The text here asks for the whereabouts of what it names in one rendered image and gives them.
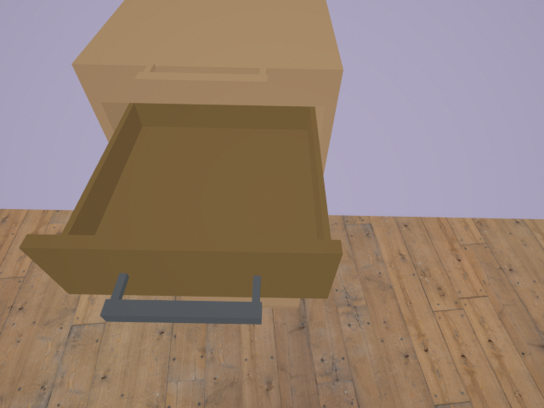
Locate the drawer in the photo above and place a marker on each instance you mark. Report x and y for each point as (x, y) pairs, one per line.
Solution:
(194, 200)

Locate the handle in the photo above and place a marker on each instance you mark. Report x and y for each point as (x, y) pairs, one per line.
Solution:
(117, 309)
(210, 83)

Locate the cabinet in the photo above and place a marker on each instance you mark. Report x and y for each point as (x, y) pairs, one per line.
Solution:
(291, 41)

